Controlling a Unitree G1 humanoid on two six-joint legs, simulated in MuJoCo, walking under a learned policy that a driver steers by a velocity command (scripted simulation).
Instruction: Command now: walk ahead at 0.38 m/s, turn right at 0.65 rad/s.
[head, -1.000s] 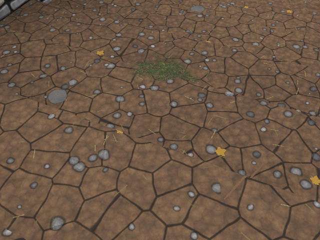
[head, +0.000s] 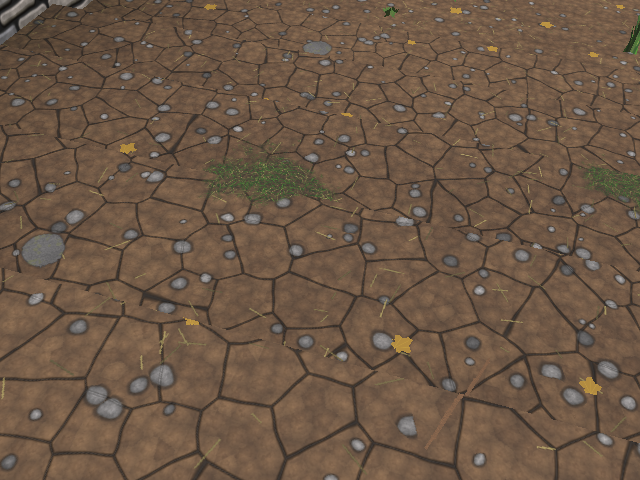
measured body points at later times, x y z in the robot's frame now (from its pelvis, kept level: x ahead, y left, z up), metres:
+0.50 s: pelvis +0.27 -0.06 -0.17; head +0.29 -0.06 +0.28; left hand +0.38 +0.19 -0.31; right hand +0.27 -0.33 -0.28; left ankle +0.27 +0.14 -0.72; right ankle +0.29 -0.14 -0.90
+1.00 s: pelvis +0.39 -0.01 -0.17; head +0.41 -0.02 +0.28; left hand +0.66 +0.08 -0.28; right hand +0.32 -0.29 -0.27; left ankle +0.50 +0.05 -0.90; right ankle +0.30 -0.09 -0.90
